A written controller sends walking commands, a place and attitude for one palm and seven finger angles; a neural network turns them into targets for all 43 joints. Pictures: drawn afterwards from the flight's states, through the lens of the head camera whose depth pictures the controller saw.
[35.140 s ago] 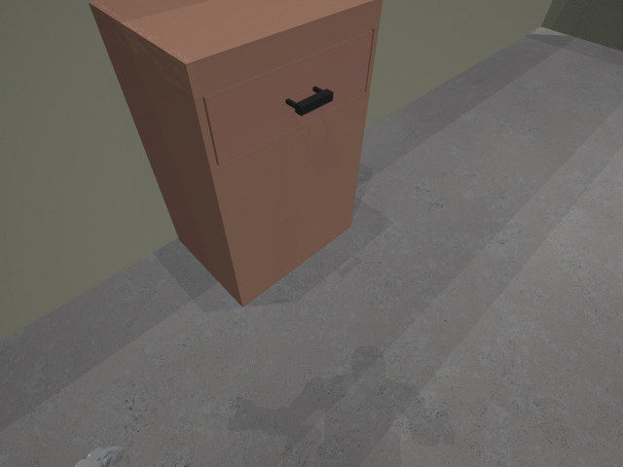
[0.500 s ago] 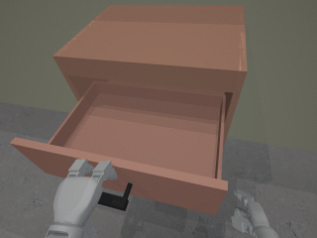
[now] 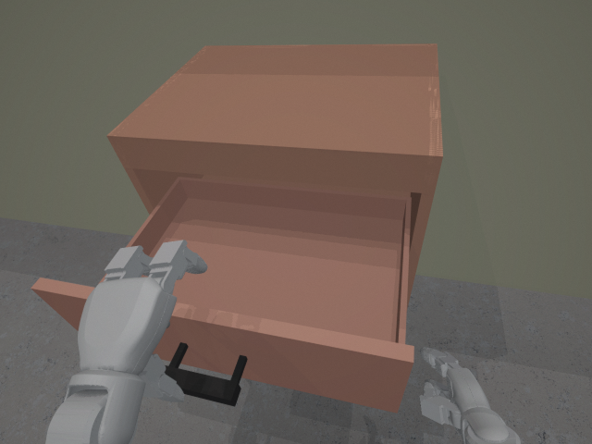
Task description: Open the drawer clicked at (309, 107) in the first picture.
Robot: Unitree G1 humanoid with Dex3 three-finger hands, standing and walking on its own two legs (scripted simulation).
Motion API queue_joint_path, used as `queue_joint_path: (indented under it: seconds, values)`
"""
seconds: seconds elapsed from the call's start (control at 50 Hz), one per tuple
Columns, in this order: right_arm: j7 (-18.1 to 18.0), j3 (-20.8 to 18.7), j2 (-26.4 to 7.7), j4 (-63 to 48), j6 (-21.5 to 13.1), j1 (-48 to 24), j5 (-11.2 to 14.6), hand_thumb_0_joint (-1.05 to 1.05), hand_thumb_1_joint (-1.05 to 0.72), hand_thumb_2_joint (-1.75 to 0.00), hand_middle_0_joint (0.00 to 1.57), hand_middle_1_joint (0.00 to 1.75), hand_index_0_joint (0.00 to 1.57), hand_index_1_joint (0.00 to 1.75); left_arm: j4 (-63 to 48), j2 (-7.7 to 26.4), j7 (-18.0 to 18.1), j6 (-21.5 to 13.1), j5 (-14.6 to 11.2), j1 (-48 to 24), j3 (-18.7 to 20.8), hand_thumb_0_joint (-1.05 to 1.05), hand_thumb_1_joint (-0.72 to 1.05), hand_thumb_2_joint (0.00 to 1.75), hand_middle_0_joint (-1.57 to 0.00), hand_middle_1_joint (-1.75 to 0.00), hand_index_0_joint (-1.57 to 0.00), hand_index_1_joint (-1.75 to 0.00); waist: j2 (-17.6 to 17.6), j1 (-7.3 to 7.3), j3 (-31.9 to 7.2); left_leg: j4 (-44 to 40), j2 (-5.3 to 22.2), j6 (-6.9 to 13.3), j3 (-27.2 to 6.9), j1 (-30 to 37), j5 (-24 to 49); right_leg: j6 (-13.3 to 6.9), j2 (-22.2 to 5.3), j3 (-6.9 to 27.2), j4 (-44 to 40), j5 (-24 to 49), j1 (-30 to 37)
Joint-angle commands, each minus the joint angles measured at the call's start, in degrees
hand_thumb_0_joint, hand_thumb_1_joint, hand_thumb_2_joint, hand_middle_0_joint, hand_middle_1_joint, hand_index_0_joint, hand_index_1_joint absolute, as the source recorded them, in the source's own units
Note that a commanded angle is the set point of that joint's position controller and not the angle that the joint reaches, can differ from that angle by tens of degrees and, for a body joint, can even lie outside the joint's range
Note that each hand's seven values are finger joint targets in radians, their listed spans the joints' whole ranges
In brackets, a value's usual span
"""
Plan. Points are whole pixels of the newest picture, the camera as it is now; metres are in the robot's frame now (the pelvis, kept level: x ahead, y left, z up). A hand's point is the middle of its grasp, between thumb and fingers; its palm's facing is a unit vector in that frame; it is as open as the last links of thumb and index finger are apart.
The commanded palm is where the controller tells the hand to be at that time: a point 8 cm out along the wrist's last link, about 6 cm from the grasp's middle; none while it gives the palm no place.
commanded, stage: lift the hand off the handle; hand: left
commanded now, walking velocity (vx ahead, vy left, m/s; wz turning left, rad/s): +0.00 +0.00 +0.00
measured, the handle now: (205, 370) +0.21 +0.18 -0.02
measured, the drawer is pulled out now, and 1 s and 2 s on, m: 0.29 0.29 0.29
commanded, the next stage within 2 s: draw the hand back to the body in 0.10 s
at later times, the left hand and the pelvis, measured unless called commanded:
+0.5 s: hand (138, 336) +0.19 +0.21 +0.13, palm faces +0.15 -0.13 -0.98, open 13.8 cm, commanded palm +0.14 +0.20 +0.18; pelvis +0.00 +0.00 +0.00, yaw +1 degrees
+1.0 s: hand (125, 332) +0.18 +0.20 +0.16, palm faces +0.32 -0.86 -0.40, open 13.4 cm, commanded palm +0.13 +0.25 +0.18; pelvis +0.01 +0.01 +0.01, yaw +4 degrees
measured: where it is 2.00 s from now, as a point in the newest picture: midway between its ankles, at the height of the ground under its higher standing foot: outside the picture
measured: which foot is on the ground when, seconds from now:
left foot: down 0.00-1.00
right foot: down 0.00-1.00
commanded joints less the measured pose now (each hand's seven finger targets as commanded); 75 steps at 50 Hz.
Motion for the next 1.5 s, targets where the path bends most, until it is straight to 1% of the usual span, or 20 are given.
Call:
queue_joint_path:
  seconds: [0.0,0.08,0.16,0.2,0.24,0.3,0.34,0.5,0.6,0.64,0.66,0.78,0.8,0.82,0.84,0.86,0.9,1.04,1.24,1.48]
  values:
    - [-0.49,-1.61,-5.68,-11.20,-1.94,-10.57,0.36,0.00,-0.90,-0.90,0.20,0.30,0.20,0.30,-12.06,8.00,0.65,0.12,-0.33,-2.04,6.76,0.00,-0.50,0.30,-0.30,-1.20,-0.30,-1.20,-6.47,1.08,-5.53,-6.21,0.67,1.81,0.76,-6.84,14.87,1.15,-0.90,1.10,-5.16,8.24,13.28]
    - [-0.77,-2.27,-5.89,-10.48,-1.43,-10.75,0.49,0.00,-0.90,-0.90,0.20,0.30,0.20,0.30,-12.21,7.63,-0.49,-0.68,-0.99,-6.33,5.88,0.00,-0.50,0.30,-0.30,-1.20,-0.30,-1.20,-5.13,-0.22,-3.73,-6.50,0.63,1.95,0.88,-5.53,12.99,0.98,-0.85,1.92,-7.53,4.69,10.86]
    - [-1.10,-1.60,-6.06,-11.92,-2.08,-9.68,0.11,0.00,-0.90,-0.90,0.20,0.30,0.20,0.30,-13.85,7.88,-0.37,-2.17,-0.30,-4.74,5.78,0.00,-0.50,0.30,-0.30,-1.20,-0.30,-1.20,-5.34,1.12,-8.42,-5.64,0.05,2.38,0.74,-4.13,14.74,0.95,-1.54,1.71,-6.99,6.35,13.24]
    - [-1.35,-1.92,-6.14,-11.22,-2.36,-8.91,-0.08,0.00,-0.90,-0.90,0.20,0.30,0.20,0.30,-11.30,9.32,0.18,-3.21,-0.18,-3.54,7.92,0.00,-0.50,0.30,-0.30,-1.20,-0.30,-1.20,-7.76,1.13,-7.42,-5.47,0.17,2.15,0.97,-4.36,15.21,1.11,-1.44,1.87,-7.17,7.02,12.74]
    - [-1.71,-2.32,-7.10,-10.64,-2.39,-10.27,0.31,0.00,-0.90,-0.90,0.20,0.30,0.20,0.30,-12.28,12.49,0.93,-3.27,-0.66,-4.55,11.56,0.00,-0.50,0.30,-0.30,-1.20,-0.30,-1.20,-4.13,0.60,-6.55,-6.13,0.89,1.47,0.28,-4.75,13.76,0.72,-0.92,3.10,-7.54,6.95,12.48]
    - [-1.68,-1.94,-6.16,-10.57,-2.59,-9.36,-0.08,0.00,-0.90,-0.90,0.20,0.30,0.20,0.30,-10.12,10.45,0.68,-3.59,-0.13,-3.18,10.20,0.00,-0.50,0.30,-0.30,-1.20,-0.30,-1.20,-6.24,1.08,-6.15,-5.83,0.05,1.84,0.89,-4.35,14.51,1.02,-1.69,2.17,-7.84,6.62,12.12]
    - [-2.09,-2.34,-7.13,-10.53,-2.64,-10.81,0.53,0.00,-0.90,-0.90,0.20,0.30,0.20,0.30,-10.80,13.71,0.62,-3.37,-1.60,-2.18,14.04,0.00,-0.50,0.30,-0.30,-1.20,-0.30,-1.20,-5.48,0.62,-5.22,-6.09,0.69,1.44,0.19,-4.46,12.95,0.92,-1.29,3.44,-8.59,5.78,11.78]
    - [-3.04,-1.95,-6.74,-10.87,-2.79,-8.55,-0.08,0.00,-0.90,-0.90,0.20,0.30,0.20,0.30,-9.80,11.36,-1.58,-4.34,-2.53,-2.11,12.18,0.00,-0.50,0.30,-0.30,-1.20,-0.30,-1.20,-7.22,0.65,-5.12,-6.81,0.09,1.82,0.60,-4.10,12.62,1.37,-1.85,0.47,-8.68,3.61,10.95]
    - [-3.86,-1.75,-6.85,-10.74,-3.28,-8.12,-0.37,0.00,-0.90,-0.90,0.20,0.30,0.20,0.30,-8.83,13.75,-0.95,-5.42,-2.23,-1.91,15.48,0.00,-0.50,0.30,-0.30,-1.20,-0.30,-1.20,-6.97,1.15,-5.16,-7.06,0.17,1.66,0.11,-4.16,12.89,1.17,-1.93,0.14,-8.45,4.56,11.48]
    - [-4.04,-2.18,-7.83,-10.72,-3.42,-8.92,0.15,0.00,-0.90,-0.90,0.20,0.30,0.20,0.30,-10.75,16.08,-0.45,-5.53,-2.92,-1.47,17.94,0.00,-0.50,0.30,-0.30,-1.20,-0.30,-1.20,-2.94,0.74,-5.80,-7.40,0.97,1.02,-0.61,-4.17,13.31,0.78,-1.40,1.09,-8.20,6.51,12.00]
    - [-3.79,-1.53,-7.13,-11.21,-3.46,-8.31,-0.28,0.00,-0.90,-0.90,0.20,0.30,0.20,0.30,-11.66,13.65,-0.77,-5.49,-2.56,-0.55,15.79,0.00,-0.50,0.30,-0.30,-1.20,-0.30,-1.20,-3.20,1.34,-7.30,-7.35,0.33,1.27,-0.73,-3.66,14.84,0.72,-2.02,-0.04,-7.57,7.22,12.94]
    - [-4.45,-2.24,-7.61,-10.52,-3.22,-7.95,0.07,0.00,-0.90,-0.90,0.20,0.30,0.20,0.30,-10.41,15.22,-1.38,-5.41,-4.47,0.65,18.01,0.00,-0.50,0.30,-0.30,-1.20,-0.30,-1.20,-4.48,0.21,-3.81,-7.58,0.77,1.09,-0.66,-4.16,14.75,0.94,-1.50,-0.42,-8.30,7.08,10.54]
    - [-5.68,-2.68,-0.08,-12.42,-9.09,-6.32,0.51,0.00,-0.90,-0.90,0.20,0.30,0.20,0.30,-11.22,-8.45,-3.12,-10.37,-46.52,2.36,13.84,0.00,-0.47,0.32,-0.30,-1.18,-0.30,-1.18,-13.68,-4.53,-0.58,-7.43,0.69,3.25,-4.28,-1.29,11.34,0.18,0.21,-3.55,-6.56,3.53,12.01]
    - [-6.76,-2.77,-2.07,-10.76,-13.20,-3.42,-0.07,0.00,-0.90,-0.90,0.20,0.30,0.20,0.30,-8.68,-0.90,-2.78,-13.71,-47.58,6.69,17.66,0.00,-0.43,0.33,-0.29,-1.15,-0.29,-1.15,-15.86,-3.67,-1.67,-8.13,2.08,3.09,-4.11,-0.69,9.19,0.69,-0.43,-3.49,-6.46,0.36,11.59]
    - [-8.20,-2.48,-2.31,-9.41,-15.00,-3.94,-0.31,0.00,-0.90,-0.90,0.20,0.30,0.20,0.30,-10.98,1.95,-1.95,-15.87,-50.91,9.56,22.36,0.00,-0.40,0.34,-0.29,-1.13,-0.29,-1.13,-13.28,-2.83,-1.23,-8.99,1.97,2.64,-4.32,-1.01,9.15,0.80,-0.72,-3.62,-7.59,-0.56,11.21]
    - [-8.71,-2.08,-2.46,-10.01,-17.56,-2.82,-0.96,0.00,-0.90,-0.90,0.20,0.30,0.20,0.30,-19.05,2.68,-1.23,-18.19,-51.39,4.42,21.92,0.00,-0.36,0.36,-0.29,-1.11,-0.29,-1.11,-4.60,-2.60,-4.79,-8.57,0.61,2.52,-3.57,-0.17,12.51,0.55,-2.09,-2.72,-7.82,2.95,13.84]
    - [-9.36,-1.97,-1.87,-7.27,-20.46,0.24,-1.98,0.00,-0.90,-0.90,0.20,0.30,0.20,0.30,-17.59,3.52,0.13,-19.72,-52.06,5.13,24.08,0.00,-0.29,0.39,-0.29,-1.07,-0.29,-1.07,0.64,-2.50,-4.59,-8.32,0.28,1.56,-3.47,0.24,18.73,-0.02,-2.41,-3.19,-7.36,7.86,15.27]
    - [-8.77,-2.41,-2.10,-4.43,-23.45,-0.53,-2.14,0.00,-0.90,-0.90,0.20,0.30,0.20,0.30,-11.34,1.30,-1.12,-21.85,-53.62,1.37,24.70,0.00,-0.05,0.50,-0.27,-0.91,-0.27,-0.91,-2.97,-3.05,2.72,-9.38,0.23,1.09,-4.03,-1.64,17.51,-0.39,-1.76,-3.35,-9.69,7.71,13.72]
    - [-8.07,-3.57,-2.55,-4.12,-23.17,-0.89,-1.63,0.00,-0.90,-0.90,0.20,0.30,0.20,0.30,-11.71,3.65,-1.53,-23.13,-54.79,4.52,29.32,0.00,0.31,0.64,-0.24,-0.68,-0.24,-0.68,-3.27,-2.65,-4.03,-8.32,0.30,0.58,-3.98,-0.98,23.55,-0.25,-2.22,-3.58,-7.86,14.03,16.93]
    - [-8.64,-4.22,-2.05,-3.65,-21.92,-0.31,-0.72,0.00,-0.90,-0.90,0.20,0.30,0.20,0.30,-7.42,4.11,-0.77,-22.90,-55.70,5.33,32.35,0.00,0.73,0.82,-0.21,-0.41,-0.21,-0.41,-3.10,-3.05,-2.43,-8.27,0.66,0.37,-4.03,-1.80,23.41,-0.07,-2.85,-4.25,-7.63,13.81,15.11]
